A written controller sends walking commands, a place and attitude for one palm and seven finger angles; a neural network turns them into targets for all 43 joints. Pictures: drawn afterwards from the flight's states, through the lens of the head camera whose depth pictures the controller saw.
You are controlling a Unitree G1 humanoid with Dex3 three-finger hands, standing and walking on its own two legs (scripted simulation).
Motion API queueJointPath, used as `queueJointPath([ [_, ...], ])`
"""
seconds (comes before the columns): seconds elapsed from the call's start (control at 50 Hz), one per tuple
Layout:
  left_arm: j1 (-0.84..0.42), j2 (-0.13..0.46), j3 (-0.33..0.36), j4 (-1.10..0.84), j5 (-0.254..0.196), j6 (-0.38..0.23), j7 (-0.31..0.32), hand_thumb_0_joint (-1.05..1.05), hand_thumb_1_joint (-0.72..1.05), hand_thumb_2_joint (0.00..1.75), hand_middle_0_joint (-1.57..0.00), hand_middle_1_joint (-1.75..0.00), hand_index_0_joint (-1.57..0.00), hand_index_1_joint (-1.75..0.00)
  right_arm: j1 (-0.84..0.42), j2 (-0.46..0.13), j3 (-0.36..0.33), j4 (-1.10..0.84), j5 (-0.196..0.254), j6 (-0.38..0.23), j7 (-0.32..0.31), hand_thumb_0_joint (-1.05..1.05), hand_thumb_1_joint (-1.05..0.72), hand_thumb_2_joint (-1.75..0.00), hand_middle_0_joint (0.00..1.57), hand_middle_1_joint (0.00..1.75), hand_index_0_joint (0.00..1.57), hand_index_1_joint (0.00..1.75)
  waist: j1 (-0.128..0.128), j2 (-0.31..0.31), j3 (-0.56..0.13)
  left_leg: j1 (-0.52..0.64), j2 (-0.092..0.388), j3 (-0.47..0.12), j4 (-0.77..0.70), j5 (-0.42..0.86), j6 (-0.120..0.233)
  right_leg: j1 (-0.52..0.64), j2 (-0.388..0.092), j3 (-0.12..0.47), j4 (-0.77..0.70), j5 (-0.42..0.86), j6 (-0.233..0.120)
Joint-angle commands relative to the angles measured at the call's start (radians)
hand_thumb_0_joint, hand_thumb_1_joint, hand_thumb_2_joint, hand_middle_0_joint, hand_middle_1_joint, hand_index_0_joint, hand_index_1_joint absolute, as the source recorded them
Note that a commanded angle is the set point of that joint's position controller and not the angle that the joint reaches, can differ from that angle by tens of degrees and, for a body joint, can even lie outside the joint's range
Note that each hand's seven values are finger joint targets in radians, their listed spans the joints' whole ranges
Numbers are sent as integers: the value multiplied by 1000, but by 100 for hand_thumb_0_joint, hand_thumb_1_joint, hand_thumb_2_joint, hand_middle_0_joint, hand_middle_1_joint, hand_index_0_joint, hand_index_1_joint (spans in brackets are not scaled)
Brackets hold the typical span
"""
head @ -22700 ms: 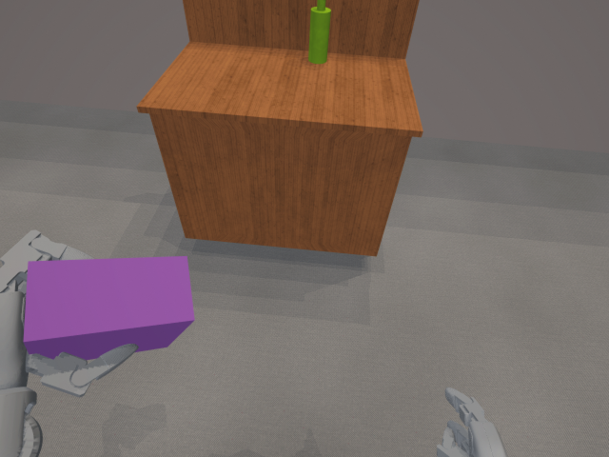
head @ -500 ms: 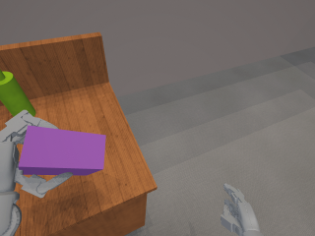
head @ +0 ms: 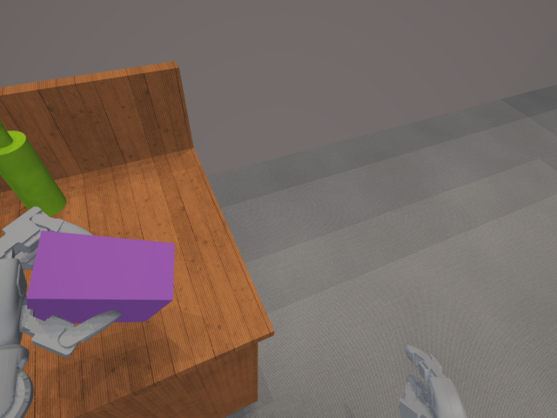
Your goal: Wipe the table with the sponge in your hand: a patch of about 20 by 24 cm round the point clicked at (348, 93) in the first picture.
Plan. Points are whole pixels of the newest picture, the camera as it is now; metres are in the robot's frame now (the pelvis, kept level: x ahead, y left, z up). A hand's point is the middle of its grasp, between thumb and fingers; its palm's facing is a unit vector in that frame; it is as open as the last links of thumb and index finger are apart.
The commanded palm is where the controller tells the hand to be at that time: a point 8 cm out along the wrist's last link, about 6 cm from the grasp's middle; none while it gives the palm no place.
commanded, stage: turn the palm down, sponge in hand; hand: left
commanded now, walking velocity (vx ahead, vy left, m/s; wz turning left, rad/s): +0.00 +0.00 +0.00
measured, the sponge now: (122, 284) +0.24 +0.21 +0.11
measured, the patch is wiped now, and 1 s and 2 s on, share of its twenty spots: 0.00 0.00 0.00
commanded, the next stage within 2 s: none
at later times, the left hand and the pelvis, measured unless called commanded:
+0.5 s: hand (92, 311) +0.20 +0.22 +0.13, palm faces +0.31 -0.72 -0.62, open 10.6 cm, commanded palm +0.16 +0.27 +0.17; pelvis +0.00 -0.04 -0.01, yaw +1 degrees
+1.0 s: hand (87, 280) +0.23 +0.24 +0.13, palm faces +0.29 -0.46 -0.84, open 10.6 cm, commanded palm +0.19 +0.26 +0.17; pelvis +0.04 -0.04 -0.01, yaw +1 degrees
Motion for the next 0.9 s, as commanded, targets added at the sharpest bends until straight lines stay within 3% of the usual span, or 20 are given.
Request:
queueJointPath([
  [0.0, -119, 184, 105, -313, -8, -85, 24, 0, 10, 130, -120, -160, -120, -160, -102, -132, -53, -166, -3, -64, -16, 0, -90, -90, 20, 30, 20, 30, 0, 63, -139, -35, 42, -74, -124, -24, 23, 86, -40, 67, -55, 15, -50],
  [0.06, -101, 192, 113, -349, -7, -91, 28, 0, 10, 130, -120, -160, -120, -160, -93, -134, -57, -165, -2, -72, -12, 0, -90, -90, 20, 30, 20, 30, 3, 93, -154, -36, 40, -76, -115, 13, 22, 113, -40, 64, -37, 65, -54],
  [0.08, -1081, 958, 528, -567, 49, -233, 34, 0, 10, 130, -120, -160, -120, -160, 0, -135, 34, -187, 46, -66, -72, 0, -90, -90, 20, 30, 20, 30, -54, 304, -68, -263, 44, -100, -123, -287, 33, 117, 28, 44, 138, -152, 25],
  [0.1, -675, 417, 252, -78, 155, -48, -32, 0, 10, 130, -120, -160, -120, -160, -88, -94, -62, -90, -73, -106, -26, 0, -90, -90, 20, 30, 20, 30, 50, 341, -300, 63, -10, -21, -107, 115, -23, 39, 47, -2, 119, -11, -80],
  [0.12, -425, 249, 98, -75, 89, -7, -25, 0, 10, 130, -120, -160, -120, -160, -91, -115, -34, -104, -63, -127, 31, 0, -90, -90, 20, 30, 20, 30, 11, 237, -195, 65, -17, -65, -137, 174, -58, 7, 85, -54, 70, 12, -79],
  [0.14, -343, 221, 114, -149, 70, 24, -25, 0, 10, 130, -120, -160, -120, -160, -77, -146, -61, -85, -46, -124, 37, 0, -90, -90, 20, 30, 20, 30, 29, 291, -332, 179, 2, -52, -116, 233, -64, -2, 88, -38, 86, 60, -68],
  [0.18, -195, 140, 75, -60, -37, 141, -72, 0, 10, 130, -120, -160, -120, -160, -131, -159, -50, -85, -17, -127, 24, 0, -90, -90, 20, 30, 20, 30, 66, 230, -281, 135, -12, -29, -124, 140, -51, 45, 68, -40, 37, 79, -62],
  [0.2, -174, 117, 24, -115, -44, 182, -97, 0, 10, 130, -120, -160, -120, -160, -153, -167, -43, -83, -7, -128, 28, 0, -90, -90, 20, 30, 20, 30, 71, 157, -223, 89, -17, -17, -128, 121, -37, 58, 55, -51, 26, 98, -60],
  [0.26, -27, 175, 2, -147, 49, 274, -122, 0, 10, 130, -120, -160, -120, -160, -184, -178, -31, -122, 3, -97, 33, 0, -90, -90, 20, 30, 20, 30, 52, -21, -53, -4, -18, 0, -143, 83, -1, 14, 53, -63, 10, 44, -43],
  [0.28, -40, 250, 64, -171, 91, 275, -108, 0, 10, 130, -120, -160, -120, -160, -206, -182, -29, -130, 2, -83, 30, 0, -90, -90, 20, 30, 20, 30, 54, -19, -39, -15, -21, 13, -147, 82, 2, 19, 57, -55, 0, 31, -42],
  [0.3, -72, 256, 63, -221, 116, 255, -99, 0, 10, 130, -120, -160, -120, -160, -207, -172, -30, -149, -12, -77, 28, 0, -90, -90, 20, 30, 20, 30, 42, -51, -58, -14, -24, 13, -139, 74, 7, 11, 52, -51, 4, 2, -38],
  [0.34, -92, 306, 143, -266, 119, 185, -60, 0, 10, 130, -120, -160, -120, -160, -207, -154, -38, -154, -30, -75, 14, 0, -90, -90, 20, 30, 20, 30, 43, -75, -112, -2, -33, 16, -105, 47, 11, -8, 54, -39, 9, -54, -27],
  [0.38, -156, 384, 230, -357, 109, 80, -6, 0, 10, 130, -120, -160, -120, -160, -197, -135, -48, -134, -39, -85, -1, 0, -90, -90, 20, 30, 20, 30, 55, -34, -174, 31, -35, 18, -78, 40, 8, -13, 63, -19, 8, -78, -25],
  [0.46, -129, 342, 200, -296, 149, -38, 81, 0, 10, 130, -120, -160, -120, -160, -131, -124, -64, -71, -40, -99, 0, 0, -90, -90, 20, 30, 20, 30, 39, 160, -211, 56, -48, 33, -3, 93, 2, -48, 51, 4, 14, -39, -34],
  [0.54, -170, 332, 114, -146, 197, 37, 60, 0, 10, 130, -120, -160, -120, -160, -140, -146, -61, -59, -32, -77, -19, 0, -90, -90, 20, 30, 20, 30, 3, 166, -137, 5, -58, 31, -1, 7, 14, -74, 25, 20, -5, -92, -21],
  [0.58, -189, 339, 80, -80, 198, 104, 13, 0, 10, 130, -120, -160, -120, -160, -166, -157, -56, -69, -19, -59, -39, 0, -90, -90, 20, 30, 20, 30, 1, 116, -102, 1, -60, 33, -15, -17, 18, -76, 19, 31, -26, -113, -12],
  [0.66, -209, 384, 50, -104, 218, 187, -67, 0, 10, 130, -120, -160, -120, -160, -186, -169, -53, -107, -6, -42, -70, 0, -90, -90, 20, 30, 20, 30, 31, 10, -120, 14, -59, 28, -20, 29, 32, -41, 13, 46, -24, -70, -5],
  [0.72, -152, 425, 113, -161, 252, 166, -73, 0, 10, 130, -120, -160, -120, -160, -180, -158, -58, -131, -10, -38, -71, 0, -90, -90, 20, 30, 20, 30, 62, -46, -183, 30, -54, 22, -9, 136, 35, 3, 21, 41, 18, 61, -5],
  [0.78, -39, 465, 201, -238, 273, 128, -32, 0, 10, 130, -120, -160, -120, -160, -167, -152, -70, -142, -18, -29, -57, 0, -90, -90, 20, 30, 20, 30, 94, -13, -254, 48, -51, 27, 17, 253, 29, 53, 24, 32, 65, 222, -8],
  [0.88, 89, 414, 198, -201, 318, 169, 55, 0, 10, 130, -120, -160, -120, -160, -138, -156, -84, -130, -1, 2, -26, 0, -90, -90, 20, 30, 20, 30, 84, 69, -212, -6, -41, 47, 47, 294, 17, 30, 17, 24, 92, 299, -15],
])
